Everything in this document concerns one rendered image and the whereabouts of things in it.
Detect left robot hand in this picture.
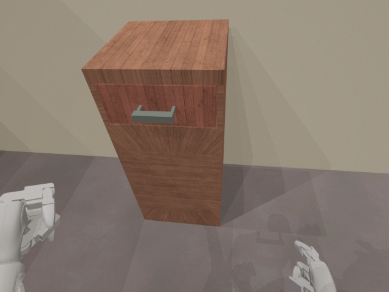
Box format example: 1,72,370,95
0,183,60,263

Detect drawer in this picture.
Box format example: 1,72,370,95
95,83,217,127

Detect cabinet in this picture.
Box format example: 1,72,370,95
81,19,229,227

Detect robot left forearm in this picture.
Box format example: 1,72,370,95
0,262,27,292

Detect right robot hand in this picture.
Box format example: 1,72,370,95
289,240,337,292

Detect handle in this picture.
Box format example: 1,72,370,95
131,105,176,124

